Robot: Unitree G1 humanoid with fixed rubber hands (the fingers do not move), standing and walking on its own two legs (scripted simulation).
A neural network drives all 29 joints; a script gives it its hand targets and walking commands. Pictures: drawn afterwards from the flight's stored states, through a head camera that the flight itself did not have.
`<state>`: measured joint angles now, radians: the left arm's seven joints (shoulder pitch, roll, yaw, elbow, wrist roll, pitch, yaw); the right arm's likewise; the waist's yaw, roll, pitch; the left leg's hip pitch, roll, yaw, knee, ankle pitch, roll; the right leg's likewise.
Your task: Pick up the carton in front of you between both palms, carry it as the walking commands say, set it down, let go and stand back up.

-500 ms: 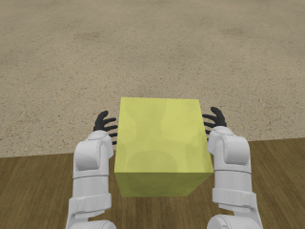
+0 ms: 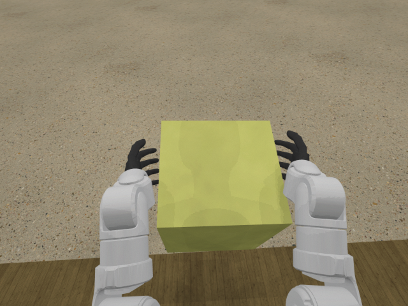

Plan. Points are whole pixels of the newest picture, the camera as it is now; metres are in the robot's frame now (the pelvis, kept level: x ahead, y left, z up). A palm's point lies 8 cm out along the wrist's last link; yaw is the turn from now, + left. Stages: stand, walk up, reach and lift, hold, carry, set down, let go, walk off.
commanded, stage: carry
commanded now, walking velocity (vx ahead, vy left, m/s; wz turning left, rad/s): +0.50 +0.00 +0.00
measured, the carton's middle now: (213, 193) +0.36 +0.00 +0.04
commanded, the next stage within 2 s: none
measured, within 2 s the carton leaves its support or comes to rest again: neither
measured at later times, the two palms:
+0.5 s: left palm (150, 99) +0.64 +0.16 +0.10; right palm (256, 92) +0.65 -0.13 +0.11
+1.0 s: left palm (168, 57) +0.94 +0.14 +0.09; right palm (248, 52) +0.94 -0.15 +0.10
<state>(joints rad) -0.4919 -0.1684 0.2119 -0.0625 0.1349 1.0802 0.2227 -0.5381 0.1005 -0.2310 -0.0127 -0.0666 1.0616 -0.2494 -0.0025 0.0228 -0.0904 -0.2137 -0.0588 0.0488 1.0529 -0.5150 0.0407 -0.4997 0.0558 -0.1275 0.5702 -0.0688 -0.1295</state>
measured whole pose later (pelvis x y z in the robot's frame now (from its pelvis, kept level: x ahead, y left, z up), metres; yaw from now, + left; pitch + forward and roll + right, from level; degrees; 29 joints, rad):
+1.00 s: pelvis +0.61 +0.01 -0.03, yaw +0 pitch +4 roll +0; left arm -0.44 -0.16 0.22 -0.14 0.12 1.07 0.21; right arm -0.49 0.16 -0.23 -0.07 -0.08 1.03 -0.24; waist -0.05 0.00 -0.07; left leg -0.04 -0.06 0.07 0.50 -0.43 0.08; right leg -0.56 0.02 -0.12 0.49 0.05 -0.07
